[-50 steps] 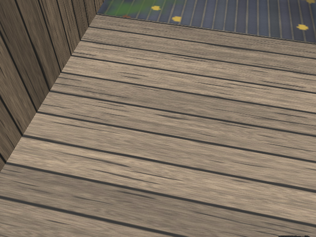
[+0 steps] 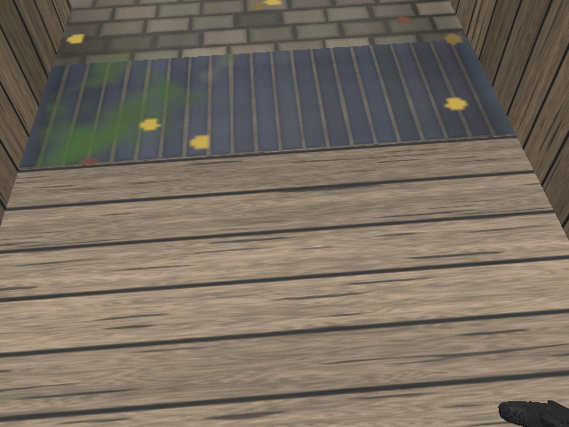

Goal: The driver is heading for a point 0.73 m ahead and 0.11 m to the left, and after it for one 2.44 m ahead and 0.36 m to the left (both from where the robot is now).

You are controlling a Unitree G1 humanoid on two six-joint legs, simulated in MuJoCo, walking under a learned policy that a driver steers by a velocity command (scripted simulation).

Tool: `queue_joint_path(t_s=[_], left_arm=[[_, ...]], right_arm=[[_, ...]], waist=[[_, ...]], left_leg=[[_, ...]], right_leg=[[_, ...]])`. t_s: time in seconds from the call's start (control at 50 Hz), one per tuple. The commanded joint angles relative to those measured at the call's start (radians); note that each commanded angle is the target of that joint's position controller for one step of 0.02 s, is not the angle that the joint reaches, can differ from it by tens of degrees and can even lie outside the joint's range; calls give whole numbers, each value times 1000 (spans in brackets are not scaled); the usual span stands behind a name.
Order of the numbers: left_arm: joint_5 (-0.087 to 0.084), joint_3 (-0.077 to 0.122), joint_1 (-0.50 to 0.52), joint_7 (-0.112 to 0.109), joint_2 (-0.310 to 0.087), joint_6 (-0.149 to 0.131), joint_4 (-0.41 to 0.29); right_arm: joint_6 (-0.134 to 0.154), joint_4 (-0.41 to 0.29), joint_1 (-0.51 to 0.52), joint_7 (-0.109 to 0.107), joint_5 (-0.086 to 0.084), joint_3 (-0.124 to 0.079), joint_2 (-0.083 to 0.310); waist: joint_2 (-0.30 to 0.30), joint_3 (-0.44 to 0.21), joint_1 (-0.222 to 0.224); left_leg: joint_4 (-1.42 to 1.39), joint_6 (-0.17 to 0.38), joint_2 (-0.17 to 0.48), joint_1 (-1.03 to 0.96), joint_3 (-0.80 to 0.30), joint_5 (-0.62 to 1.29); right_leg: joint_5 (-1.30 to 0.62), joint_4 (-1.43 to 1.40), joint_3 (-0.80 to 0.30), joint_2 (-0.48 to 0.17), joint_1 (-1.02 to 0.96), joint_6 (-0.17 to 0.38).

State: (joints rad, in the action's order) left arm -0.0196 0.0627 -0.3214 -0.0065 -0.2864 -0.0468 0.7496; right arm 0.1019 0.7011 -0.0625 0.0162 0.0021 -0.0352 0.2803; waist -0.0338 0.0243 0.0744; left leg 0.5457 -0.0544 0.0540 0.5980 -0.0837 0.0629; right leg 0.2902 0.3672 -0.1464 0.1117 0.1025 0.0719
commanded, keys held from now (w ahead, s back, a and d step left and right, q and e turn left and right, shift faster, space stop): w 0.42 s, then w+q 0.58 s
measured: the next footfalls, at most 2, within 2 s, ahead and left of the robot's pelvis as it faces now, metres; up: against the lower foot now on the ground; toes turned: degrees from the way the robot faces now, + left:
left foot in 0.08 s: +0.23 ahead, +0.14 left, +0.00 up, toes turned -3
right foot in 0.60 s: +0.50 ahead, -0.12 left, +0.00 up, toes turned +1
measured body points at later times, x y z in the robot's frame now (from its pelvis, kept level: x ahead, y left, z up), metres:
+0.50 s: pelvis +0.27 +0.03 +0.00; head +0.31 +0.03 +0.45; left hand +0.51 +0.25 -0.08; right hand +0.25 -0.25 -0.12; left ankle +0.19 +0.14 -0.74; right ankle +0.44 -0.13 -0.70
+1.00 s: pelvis +0.53 +0.01 +0.00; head +0.56 +0.02 +0.45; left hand +0.50 +0.29 -0.13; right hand +0.78 -0.20 -0.09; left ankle +0.67 +0.19 -0.70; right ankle +0.46 -0.12 -0.74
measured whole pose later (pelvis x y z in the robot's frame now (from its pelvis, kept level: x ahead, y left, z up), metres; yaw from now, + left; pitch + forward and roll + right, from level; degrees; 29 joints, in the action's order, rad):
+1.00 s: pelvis +0.53 +0.01 +0.00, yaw +13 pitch +1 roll -3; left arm 0.00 0.08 -0.32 0.00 -0.28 -0.08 0.86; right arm 0.02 0.72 -0.12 0.04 -0.02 -0.06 0.28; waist -0.04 0.03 0.08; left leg 0.71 0.02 0.11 0.66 -0.02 -0.01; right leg 0.28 0.22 0.23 0.01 -0.04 0.00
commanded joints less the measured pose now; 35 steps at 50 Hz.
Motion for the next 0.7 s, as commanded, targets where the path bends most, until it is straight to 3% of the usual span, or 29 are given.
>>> queue_joint_path(t_s=[0.02, 0.06, 0.08, 0.1, 0.12, 0.14, 0.16, 0.18, 0.2, 0.24, 0.28, 0.32, 0.4, 0.46, 0.5, 0.54, 0.56, 0.58, 0.6, 0.62, 0.64, 0.66, 0.7], left_arm=[[3, 40, -55, -5, -152, -4, -24], [6, 40, -32, -4, -152, 2, -24], [10, 30, -27, -2, -125, 2, -30], [26, 10, -52, -2, -81, 0, -48], [-1, -10, -191, 1, -16, -15, -51], [-12, 3, -141, 0, -102, -21, -40], [-15, 17, -14, 1, -151, -23, -65], [-3, 13, 55, 0, -140, -25, -84], [10, 14, 85, 2, -127, -29, -95], [10, 14, 55, 7, -96, -27, -87], [12, 7, 53, 9, -68, -21, -86], [18, -2, 116, 8, -49, -21, -107], [14, -13, 234, 19, -28, -30, -128], [7, -13, 327, 29, -32, -40, -155], [4, -8, 359, 39, -44, -49, -171], [5, 2, 332, 43, -72, -59, -167], [7, 12, 275, 41, -89, -62, -152], [13, 33, 159, 33, -126, -64, -117], [29, 53, -10, 22, -185, -63, -91], [40, 75, -105, 16, -274, -49, -71], [30, 56, -124, 17, -196, -42, -63], [21, 38, -63, 16, -144, -41, -63], [24, 19, 55, 19, -83, -44, -59]], right_arm=[[26, -85, 75, 9, -4, -30, 106], [32, -65, -8, 7, -3, -43, 126], [36, -40, -114, 2, 6, -59, 158], [38, -25, -265, -2, 18, -74, 216], [22, 27, -366, 6, 9, -98, 286], [19, 29, -378, 12, -18, -75, 192], [15, 19, -314, 9, -17, -59, 144], [8, 8, -256, 7, -2, -51, 132], [5, 9, -221, 7, 4, -44, 114], [8, 13, -201, 6, 9, -34, 89], [11, 28, -213, 4, -3, -37, 104], [8, 43, -227, -2, -8, -46, 135], [-5, 73, -266, -10, -17, -49, 157], [-17, 109, -334, -11, -26, -49, 160], [-30, 122, -350, -16, -30, -51, 167], [-40, 127, -343, -23, -30, -60, 186], [-45, 125, -326, -25, -30, -62, 193], [-46, 122, -320, -25, -27, -55, 176], [-42, 98, -302, -24, -11, -35, 124], [-26, 75, -424, -24, -11, -2, 16], [-14, 89, -417, -22, -32, -15, 78], [-14, 71, -337, -21, -49, -39, 150], [-24, 51, -250, -24, -33, -43, 135]], waist=[[132, -17, 0], [149, -32, -55], [130, -104, -106], [21, -253, -156], [-295, -363, -119], [-198, -301, -156], [-96, -157, -172], [-27, -90, -153], [-19, -38, -132], [-68, -40, -93], [-70, -40, -85], [-47, -21, -95], [-39, -1, -135], [-33, 22, -165], [-39, 33, -160], [-51, 22, -126], [-55, -5, -86], [-42, -80, -29], [9, -221, 49], [262, -381, 23], [290, -404, 41], [211, -241, 39], [139, -90, -13]], left_leg=[[-47, 39, -25, -109, 26, -33], [-89, 81, -42, -207, 56, -98], [-91, 119, -22, -367, 45, -86], [-55, 196, 137, -635, -130, -77], [-164, 360, 324, -935, -577, -324], [-250, 343, 331, -918, -695, -580], [-266, 297, 293, -796, -556, -577], [-277, 277, 251, -679, -442, -465], [-299, 278, 217, -590, -368, -355], [-335, 267, 163, -513, -265, -217], [-360, 284, 158, -485, -204, -119], [-387, 294, 161, -477, -157, -57], [-400, 261, 124, -468, -51, -28], [-377, 253, 136, -482, -57, -32], [-340, 244, 159, -525, -91, -29], [-290, 225, 179, -556, -124, 3], [-230, 210, 168, -548, -118, 77], [-103, 184, 120, -510, -87, 166], [147, 146, 62, -360, -47, 39], [516, 73, -80, 5, 52, -422], [679, 67, -69, 125, -42, -645], [733, 70, -21, 190, -49, -575], [674, 66, 44, 148, -17, -437]], right_leg=[[-239, -35, -179, -278, 13, 126], [-373, 48, -184, -274, -14, 102], [-469, 184, -145, -221, 7, 76], [-314, 459, -79, -150, 145, 36], [185, 794, 25, -5, 497, -39], [274, 903, -39, -50, 638, -39], [186, 923, -24, -94, 684, -33], [113, 892, 20, -136, 665, -34], [61, 828, 33, -167, 648, -38], [11, 747, 49, -200, 562, -46], [-1, 672, 74, -208, 553, -61], [-71, 556, 89, -217, 576, -80], [-289, 315, 116, -197, 517, -89], [-347, 217, 125, -168, 469, -88], [-313, 166, 113, -155, 460, -75], [-257, 124, 107, -144, 396, -57], [-243, 94, 122, -130, 301, -41], [-243, 75, 135, -123, 118, -15], [-261, 126, 24, -252, -160, 41], [-132, 85, -366, -509, -521, 178], [32, -22, -551, -538, -497, 210], [73, -49, -416, -503, -374, 168], [-39, -114, -205, -425, -132, 129]])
